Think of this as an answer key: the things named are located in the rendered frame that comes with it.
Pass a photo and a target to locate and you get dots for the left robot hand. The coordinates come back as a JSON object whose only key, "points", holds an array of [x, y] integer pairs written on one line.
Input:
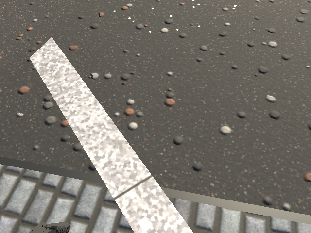
{"points": [[55, 227]]}

